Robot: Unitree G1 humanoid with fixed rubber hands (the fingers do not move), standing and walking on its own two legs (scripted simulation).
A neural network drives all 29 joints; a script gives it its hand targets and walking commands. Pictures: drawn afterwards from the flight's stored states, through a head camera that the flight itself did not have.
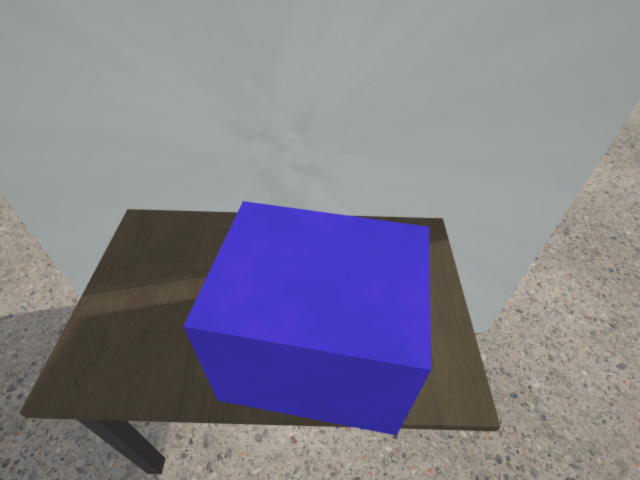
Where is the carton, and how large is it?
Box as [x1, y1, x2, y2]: [183, 201, 430, 434]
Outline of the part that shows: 243,201 183,326 217,399 232,403 396,434 430,370 428,227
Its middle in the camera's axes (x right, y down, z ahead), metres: +0.00 +0.13 +0.65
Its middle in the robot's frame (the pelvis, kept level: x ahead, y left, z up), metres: +0.40 +0.02 -0.09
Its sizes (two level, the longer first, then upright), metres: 0.309 0.243 0.249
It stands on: a table, 0.57 m high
